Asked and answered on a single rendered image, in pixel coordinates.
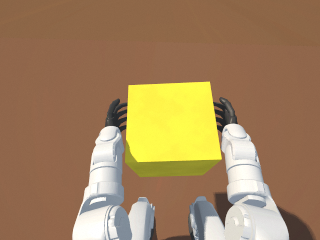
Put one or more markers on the robot left thigh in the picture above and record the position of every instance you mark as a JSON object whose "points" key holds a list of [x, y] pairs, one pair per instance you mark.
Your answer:
{"points": [[141, 219]]}

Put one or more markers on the right robot upper arm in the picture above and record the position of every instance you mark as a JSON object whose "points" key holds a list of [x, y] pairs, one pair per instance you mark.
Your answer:
{"points": [[248, 222]]}

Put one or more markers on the right robot forearm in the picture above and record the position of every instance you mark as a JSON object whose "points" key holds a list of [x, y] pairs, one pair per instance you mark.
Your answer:
{"points": [[245, 179]]}

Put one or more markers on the right robot shin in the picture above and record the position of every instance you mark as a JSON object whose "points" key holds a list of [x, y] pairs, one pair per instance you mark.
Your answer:
{"points": [[195, 232]]}

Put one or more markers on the carton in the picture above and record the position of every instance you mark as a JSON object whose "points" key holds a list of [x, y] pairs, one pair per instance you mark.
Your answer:
{"points": [[171, 129]]}

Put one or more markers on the left robot upper arm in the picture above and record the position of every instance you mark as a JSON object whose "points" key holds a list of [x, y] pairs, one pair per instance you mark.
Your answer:
{"points": [[106, 223]]}

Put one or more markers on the robot left hand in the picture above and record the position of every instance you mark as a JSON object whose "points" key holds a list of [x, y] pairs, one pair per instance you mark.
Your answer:
{"points": [[113, 115]]}

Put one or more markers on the robot right hand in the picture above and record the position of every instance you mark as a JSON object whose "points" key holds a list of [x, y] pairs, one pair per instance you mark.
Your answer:
{"points": [[228, 114]]}

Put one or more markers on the left robot forearm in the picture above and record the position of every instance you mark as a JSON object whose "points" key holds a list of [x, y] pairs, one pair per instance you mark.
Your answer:
{"points": [[106, 169]]}

